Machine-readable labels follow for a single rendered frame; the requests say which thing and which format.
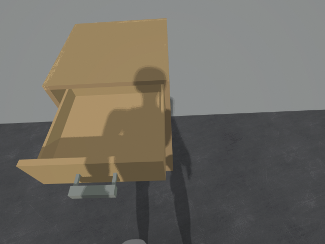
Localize drawer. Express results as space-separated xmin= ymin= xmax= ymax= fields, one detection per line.
xmin=16 ymin=84 xmax=166 ymax=184

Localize handle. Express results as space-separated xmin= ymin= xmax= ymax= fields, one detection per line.
xmin=68 ymin=173 xmax=117 ymax=199

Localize cabinet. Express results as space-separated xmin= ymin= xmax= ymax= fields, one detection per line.
xmin=42 ymin=18 xmax=173 ymax=171

